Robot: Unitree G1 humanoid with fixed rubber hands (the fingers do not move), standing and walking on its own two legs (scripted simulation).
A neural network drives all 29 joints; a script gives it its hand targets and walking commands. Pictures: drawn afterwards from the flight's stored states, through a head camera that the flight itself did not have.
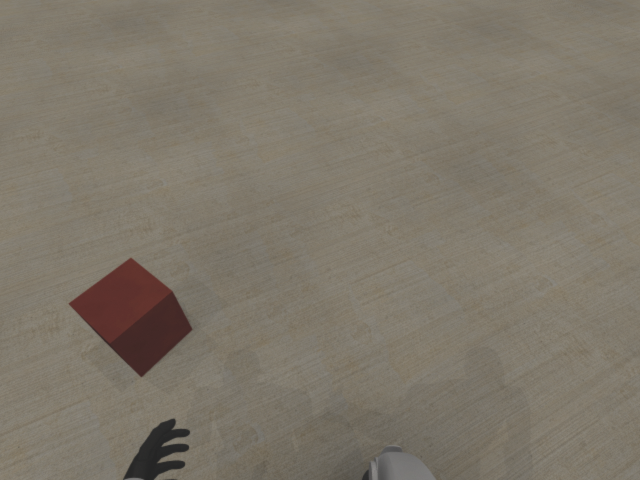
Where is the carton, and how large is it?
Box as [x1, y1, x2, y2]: [69, 258, 192, 376]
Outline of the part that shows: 130,258 71,301 69,304 141,376 192,329 172,291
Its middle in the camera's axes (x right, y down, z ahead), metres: -0.59 +0.24 +1.23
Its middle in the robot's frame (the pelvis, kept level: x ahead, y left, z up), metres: +0.72 +0.54 -0.65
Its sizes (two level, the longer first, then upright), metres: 0.210 0.200 0.250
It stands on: the floor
